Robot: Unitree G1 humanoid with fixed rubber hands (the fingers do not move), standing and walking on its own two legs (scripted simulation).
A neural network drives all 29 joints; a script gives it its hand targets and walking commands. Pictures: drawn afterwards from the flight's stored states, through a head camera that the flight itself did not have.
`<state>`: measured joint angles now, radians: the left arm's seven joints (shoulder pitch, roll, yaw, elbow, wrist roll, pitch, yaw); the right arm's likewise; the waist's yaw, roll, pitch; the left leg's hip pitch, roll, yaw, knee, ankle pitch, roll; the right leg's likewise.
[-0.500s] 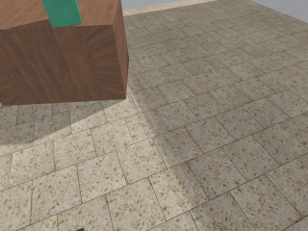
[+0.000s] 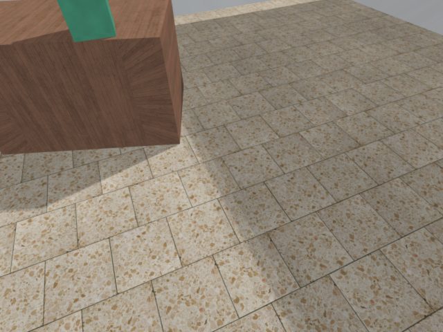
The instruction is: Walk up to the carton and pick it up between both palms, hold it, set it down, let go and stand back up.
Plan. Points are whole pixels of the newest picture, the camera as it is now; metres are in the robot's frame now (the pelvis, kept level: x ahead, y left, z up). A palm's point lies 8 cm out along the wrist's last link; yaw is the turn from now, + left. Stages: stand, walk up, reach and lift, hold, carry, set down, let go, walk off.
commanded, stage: stand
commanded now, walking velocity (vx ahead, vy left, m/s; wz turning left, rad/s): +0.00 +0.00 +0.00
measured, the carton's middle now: (86, 4) +1.52 +0.71 +0.08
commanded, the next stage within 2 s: walk up in 1.72 s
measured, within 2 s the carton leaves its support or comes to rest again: neither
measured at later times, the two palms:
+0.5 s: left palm out of the picture +0.08 +0.25 -0.10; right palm out of the picture +0.07 -0.26 -0.11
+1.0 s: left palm out of the picture +0.08 +0.26 -0.10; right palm out of the picture +0.06 -0.25 -0.11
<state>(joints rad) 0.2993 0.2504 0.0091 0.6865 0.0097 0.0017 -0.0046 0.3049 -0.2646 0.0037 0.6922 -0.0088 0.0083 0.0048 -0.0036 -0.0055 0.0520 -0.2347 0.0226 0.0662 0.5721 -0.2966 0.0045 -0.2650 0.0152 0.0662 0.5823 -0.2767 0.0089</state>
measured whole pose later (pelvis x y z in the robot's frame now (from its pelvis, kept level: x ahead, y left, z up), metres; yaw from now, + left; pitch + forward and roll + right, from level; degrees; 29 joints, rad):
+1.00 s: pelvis +0.00 +0.00 +0.00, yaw -1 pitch -2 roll +0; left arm 0.31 0.26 0.00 0.72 0.01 0.01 0.00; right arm 0.32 -0.27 0.01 0.72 -0.01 0.01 0.00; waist -0.01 0.00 0.05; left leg -0.23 0.02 0.08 0.56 -0.29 0.01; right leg -0.26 0.02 0.08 0.57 -0.26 0.01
